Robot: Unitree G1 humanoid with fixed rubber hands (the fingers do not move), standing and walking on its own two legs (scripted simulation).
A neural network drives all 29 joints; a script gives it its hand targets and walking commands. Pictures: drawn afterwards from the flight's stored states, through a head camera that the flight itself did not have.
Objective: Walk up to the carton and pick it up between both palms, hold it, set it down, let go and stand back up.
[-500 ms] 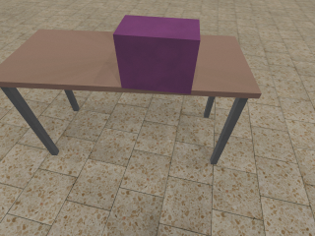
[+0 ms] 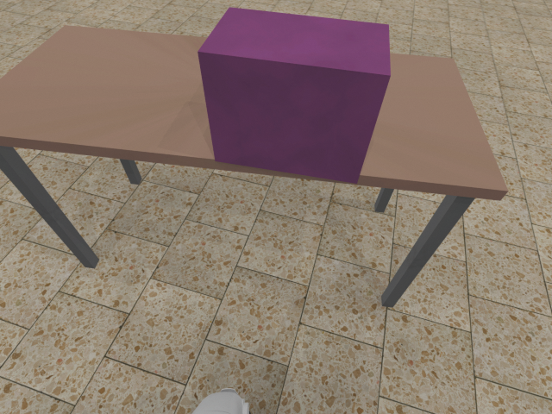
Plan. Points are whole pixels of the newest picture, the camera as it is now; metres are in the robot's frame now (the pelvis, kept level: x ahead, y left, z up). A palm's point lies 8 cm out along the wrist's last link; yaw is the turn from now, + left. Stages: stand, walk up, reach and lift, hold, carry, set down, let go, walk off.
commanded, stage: walk up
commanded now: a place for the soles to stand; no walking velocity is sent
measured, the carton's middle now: (295, 98) +0.67 +0.00 +0.08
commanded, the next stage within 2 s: none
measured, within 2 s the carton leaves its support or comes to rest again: neither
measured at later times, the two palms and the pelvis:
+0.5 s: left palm (67, 383) +0.18 +0.32 -0.09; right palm (498, 377) +0.22 -0.34 -0.12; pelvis +0.15 -0.01 -0.01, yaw -1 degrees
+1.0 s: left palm (125, 279) +0.36 +0.31 -0.12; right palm (458, 326) +0.30 -0.31 -0.13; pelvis +0.24 +0.01 -0.02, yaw -3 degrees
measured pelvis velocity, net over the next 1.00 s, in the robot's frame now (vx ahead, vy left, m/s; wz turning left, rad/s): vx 0.24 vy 0.01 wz -0.06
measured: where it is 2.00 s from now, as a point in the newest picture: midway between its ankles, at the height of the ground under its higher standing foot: (273, 401)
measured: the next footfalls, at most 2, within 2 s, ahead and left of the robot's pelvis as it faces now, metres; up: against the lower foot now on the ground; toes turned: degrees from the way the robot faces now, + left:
right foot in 0.30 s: +0.20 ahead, -0.16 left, +0.00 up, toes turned -6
left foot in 0.58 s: +0.29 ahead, +0.13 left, +0.00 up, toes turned -1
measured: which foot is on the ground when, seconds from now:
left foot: down 0.00-0.32, up 0.34-0.56, down 0.58-1.00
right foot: down 0.00-0.00, up 0.02-0.28, down 0.30-0.62, up 0.64-0.82, down 0.84-1.00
